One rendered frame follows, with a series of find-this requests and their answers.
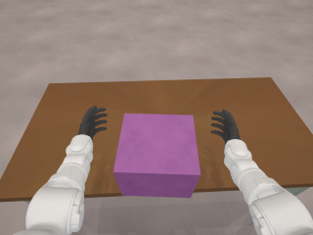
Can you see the robot left forearm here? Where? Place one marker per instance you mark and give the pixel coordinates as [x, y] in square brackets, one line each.
[74, 170]

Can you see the robot right forearm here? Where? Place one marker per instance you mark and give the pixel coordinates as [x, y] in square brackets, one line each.
[249, 178]

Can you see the left robot upper arm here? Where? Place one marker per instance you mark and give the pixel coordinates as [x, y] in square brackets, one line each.
[55, 211]

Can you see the right robot upper arm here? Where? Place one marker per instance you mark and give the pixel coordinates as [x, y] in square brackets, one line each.
[280, 214]

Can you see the carton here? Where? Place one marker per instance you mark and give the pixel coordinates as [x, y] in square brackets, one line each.
[157, 156]

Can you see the left robot hand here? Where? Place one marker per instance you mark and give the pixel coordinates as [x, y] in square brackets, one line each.
[88, 124]

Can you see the table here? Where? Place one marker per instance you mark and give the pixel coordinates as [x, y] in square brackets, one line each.
[279, 141]

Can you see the right robot hand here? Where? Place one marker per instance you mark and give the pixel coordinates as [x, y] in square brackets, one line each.
[229, 127]

